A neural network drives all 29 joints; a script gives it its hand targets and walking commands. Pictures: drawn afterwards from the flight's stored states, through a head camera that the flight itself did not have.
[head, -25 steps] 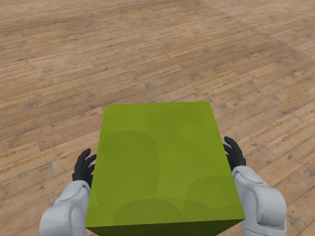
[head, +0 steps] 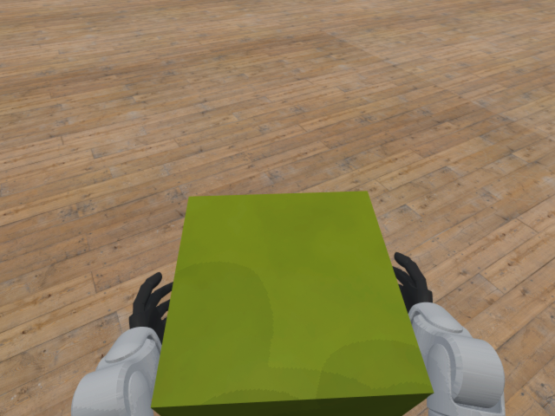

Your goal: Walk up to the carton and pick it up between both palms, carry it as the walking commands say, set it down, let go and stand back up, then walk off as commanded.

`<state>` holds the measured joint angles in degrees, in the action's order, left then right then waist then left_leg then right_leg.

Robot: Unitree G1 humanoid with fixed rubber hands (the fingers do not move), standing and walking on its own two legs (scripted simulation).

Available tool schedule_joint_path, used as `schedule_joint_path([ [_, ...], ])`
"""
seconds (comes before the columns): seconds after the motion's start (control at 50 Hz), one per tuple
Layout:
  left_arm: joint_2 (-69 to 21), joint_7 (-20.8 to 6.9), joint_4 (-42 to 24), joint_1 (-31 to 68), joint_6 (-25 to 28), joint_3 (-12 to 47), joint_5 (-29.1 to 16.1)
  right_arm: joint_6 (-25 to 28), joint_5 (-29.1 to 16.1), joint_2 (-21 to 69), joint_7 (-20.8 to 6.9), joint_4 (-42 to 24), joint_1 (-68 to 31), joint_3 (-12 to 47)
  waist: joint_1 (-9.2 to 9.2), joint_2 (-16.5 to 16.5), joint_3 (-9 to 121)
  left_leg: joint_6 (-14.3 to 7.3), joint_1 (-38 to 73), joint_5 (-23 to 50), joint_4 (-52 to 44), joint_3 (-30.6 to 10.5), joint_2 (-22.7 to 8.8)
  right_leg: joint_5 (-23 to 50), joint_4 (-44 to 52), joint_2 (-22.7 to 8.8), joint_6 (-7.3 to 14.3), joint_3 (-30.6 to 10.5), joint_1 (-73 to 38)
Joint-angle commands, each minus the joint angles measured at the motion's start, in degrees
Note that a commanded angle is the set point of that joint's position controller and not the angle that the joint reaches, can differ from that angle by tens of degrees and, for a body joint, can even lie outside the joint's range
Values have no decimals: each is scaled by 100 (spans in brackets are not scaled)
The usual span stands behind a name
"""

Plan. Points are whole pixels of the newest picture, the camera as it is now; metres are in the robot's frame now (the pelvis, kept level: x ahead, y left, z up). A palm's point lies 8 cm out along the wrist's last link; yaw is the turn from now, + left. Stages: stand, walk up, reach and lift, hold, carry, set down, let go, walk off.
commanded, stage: carry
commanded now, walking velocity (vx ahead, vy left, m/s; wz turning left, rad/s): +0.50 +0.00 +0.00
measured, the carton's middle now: (282, 323) +0.24 +0.01 +0.03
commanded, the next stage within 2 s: none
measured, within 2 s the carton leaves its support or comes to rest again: neither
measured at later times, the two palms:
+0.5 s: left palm (164, 229) +0.39 +0.20 +0.07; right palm (369, 222) +0.39 -0.13 +0.08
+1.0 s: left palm (177, 126) +0.70 +0.24 +0.07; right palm (322, 129) +0.70 -0.09 +0.07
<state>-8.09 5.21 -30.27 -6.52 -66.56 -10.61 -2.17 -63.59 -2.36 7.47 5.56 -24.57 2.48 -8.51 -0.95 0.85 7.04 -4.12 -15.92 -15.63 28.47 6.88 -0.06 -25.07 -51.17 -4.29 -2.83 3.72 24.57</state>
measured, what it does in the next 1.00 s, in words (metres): walks ahead: right foot, then left foot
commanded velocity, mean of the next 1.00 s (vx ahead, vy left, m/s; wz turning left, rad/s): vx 0.50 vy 0.00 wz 0.00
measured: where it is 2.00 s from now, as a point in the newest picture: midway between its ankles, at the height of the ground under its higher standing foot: (258, 233)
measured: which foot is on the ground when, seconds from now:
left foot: down 0.00-0.58, up 0.60-0.78, down 0.80-1.00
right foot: up 0.00-0.50, down 0.52-0.84, up 0.86-1.00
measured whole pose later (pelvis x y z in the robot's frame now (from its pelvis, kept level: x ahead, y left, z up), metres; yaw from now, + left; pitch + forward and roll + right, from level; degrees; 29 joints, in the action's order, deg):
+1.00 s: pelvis +0.47 +0.09 +0.00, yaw +0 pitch +5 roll -1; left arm -7.6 5.2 -29.7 -3.6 -64.1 -9.9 -4.6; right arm -61.8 -2.2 7.6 5.2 -28.9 3.1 -9.3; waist 1.8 -1.2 3.5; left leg -2.9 -11.5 -19.9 26.5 9.6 -1.1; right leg -28.1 -58.7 -2.3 -0.5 3.7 27.0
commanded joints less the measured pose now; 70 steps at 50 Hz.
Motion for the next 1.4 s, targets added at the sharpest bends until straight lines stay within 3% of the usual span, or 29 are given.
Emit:
schedule_joint_path([
  [0.0,-3979,-805,-736,3382,218,4985,-1281,-12,-919,3963,-738,-920,-2265,4085,133,-796,276,-445,1324,-1335,-2324,-2260,-1827,622,155,-216,80,-190,1296],
  [0.16,-3798,-619,-656,3090,149,4749,-1002,-182,-1125,3807,-734,-1102,-2450,4252,200,-591,270,-402,1814,-402,-2355,-1989,-1734,1087,1133,3,85,38,1281],
  [0.36,-3883,-468,-1142,2936,275,4819,-994,-107,-1301,3833,-748,-1534,-2227,4350,292,-807,465,-468,3263,4402,-1264,-1541,-1657,967,1587,318,198,574,1792],
  [0.4,-3767,-478,-1037,2715,246,4761,-987,-137,-1250,3723,-699,-1504,-2129,4367,257,-801,538,-553,3073,4937,-945,-1147,-1629,1010,1892,366,289,676,1279],
  [0.46,-3743,-490,-1147,2753,285,4779,-1068,-122,-1236,3655,-700,-1522,-2010,4432,174,-944,1097,-203,2360,6384,210,-338,-1182,1323,2684,758,552,1116,-706],
  [0.48,-3712,-498,-1130,2622,288,4762,-1054,-108,-1201,3524,-699,-1652,-2045,4441,-7,-781,1554,20,1433,6000,1124,-22,-996,1592,2871,608,762,778,-2323],
  [0.5,-3743,-518,-1032,2622,247,4763,-1083,-148,-1113,3466,-689,-1492,-1990,4326,-170,-389,2086,224,12,4554,2380,85,-737,1606,2908,-382,1289,-617,-4067],
  [0.52,-3620,-524,-999,2611,282,4751,-1046,-154,-1116,3403,-705,-1487,-1887,4365,-215,1011,1810,411,-2116,370,4122,-18,73,3597,3124,-1612,2071,-2531,-5200],
  [0.54,-3774,-511,-862,2504,311,4789,-1064,-153,-1216,3471,-741,-1534,-1897,4392,-252,1243,1752,341,-3155,-2110,4972,-620,289,5417,2797,-2113,2672,-3466,-5543],
  [0.56,-3911,-540,-717,2517,336,4686,-1066,-129,-1342,3542,-791,-1596,-2156,4409,-225,872,1486,194,-3166,-2182,5334,-1367,-58,5083,2740,-2133,2418,-3424,-4777],
  [0.6,-4234,-613,-1019,3112,366,4888,-1232,-19,-1308,3872,-852,-1666,-2506,4475,-137,115,667,197,-3220,-1698,4097,-1284,-593,2697,3516,-2144,1845,-2752,-3821],
  [0.64,-4320,-695,-1116,3245,376,5122,-1472,59,-1030,3946,-819,-1332,-2013,4294,-9,-73,336,276,-2440,-1557,2099,-880,-621,1507,3847,-1795,1437,-1777,-2779],
  [0.74,-3948,-829,-1088,3300,378,5220,-1587,72,-695,3932,-723,-758,-1440,4077,214,610,523,220,1121,857,-414,444,223,2827,2991,-870,614,220,-925],
  [0.76,-3851,-839,-1120,3252,348,5208,-1550,77,-717,3864,-703,-786,-1419,4087,332,158,627,96,1920,786,-437,74,-3,3141,2004,-511,354,648,-389],
  [0.78,-3846,-824,-1126,3113,304,5208,-1465,104,-766,3708,-673,-1002,-1467,4071,427,-1235,935,-343,2888,751,-1104,-1848,-1289,2012,308,151,16,978,643],
  [0.8,-3753,-822,-1278,3050,278,5190,-1397,132,-839,3715,-630,-1025,-1637,4087,322,-2042,991,-1042,3425,1983,-1485,-3797,-2225,-414,-828,652,-29,287,1367],
  [0.84,-3845,-890,-1062,3166,283,5167,-1519,138,-818,3874,-593,-1108,-1813,4171,362,-726,914,-1372,3659,3472,-954,-3691,-2406,-758,-1489,221,135,-268,2181],
  [0.88,-4035,-880,-637,2839,326,4906,-1380,110,-971,4051,-627,-1234,-1956,4339,306,-161,755,-994,3421,3137,-848,-2901,-2276,-637,-1193,-141,269,-597,2402],
  [0.98,-4255,-746,-692,2585,467,4745,-1085,138,-1306,4256,-810,-1469,-2253,4627,201,-618,623,-492,2556,3209,-1215,-1459,-1905,601,1005,2,249,107,1236],
  [1.08,-3963,-544,-951,2458,490,4707,-824,74,-1534,3946,-949,-1607,-2311,4716,153,-1344,634,-10,1823,4810,-890,-276,-1408,1994,2251,652,477,942,-356],
  [1.12,-3830,-515,-1130,2621,457,4711,-880,42,-1432,3834,-912,-1493,-2063,4631,96,-1099,806,159,1109,5199,-97,43,-1227,2102,2285,670,689,1042,-1626],
  [1.14,-3743,-526,-1211,2548,430,4730,-923,15,-1387,3701,-889,-1606,-2113,4615,-90,-849,1220,296,393,4794,1002,141,-1034,2028,2126,367,970,599,-2756],
  [1.16,-3621,-496,-1110,2561,386,4658,-896,-49,-1292,3577,-850,-1493,-2082,4486,-221,-87,1635,420,-560,3486,2608,208,-569,2008,2464,-570,1436,-1002,-3809],
  [1.18,-3547,-489,-991,2385,372,4645,-839,-73,-1278,3359,-850,-1665,-2024,4525,-258,800,1642,485,-1903,-85,4410,118,331,3256,3092,-1616,2245,-3050,-4523],
  [1.2,-3656,-485,-979,2559,359,4717,-1001,-132,-1367,3459,-849,-1427,-1858,4413,-145,939,1751,357,-2401,-1887,5095,-488,237,4388,2998,-1974,2639,-3651,-4647],
  [1.22,-3656,-542,-747,2308,332,4606,-979,-112,-1355,3388,-847,-1565,-2000,4459,-109,709,1481,349,-2506,-1758,5430,-660,-128,4695,2981,-1937,2409,-3140,-4148],
  [1.28,-4207,-649,-1063,3051,329,4994,-1340,-19,-1040,3903,-861,-1191,-1990,4229,-73,-6,997,332,-2234,-1274,3481,-901,-565,2493,3365,-1762,1735,-2182,-3185],
  [1.32,-4195,-728,-1066,3136,360,5054,-1443,24,-807,3921,-826,-930,-1774,4076,-56,408,720,373,-1328,-1579,1792,-426,-422,1682,3725,-1623,1471,-1716,-2032],
  [1.38,-4229,-829,-981,3217,415,5225,-1562,153,-646,3986,-749,-772,-1547,3978,125,679,838,203,637,3,-431,255,-21,1639,3422,-1180,974,-350,-1096],
])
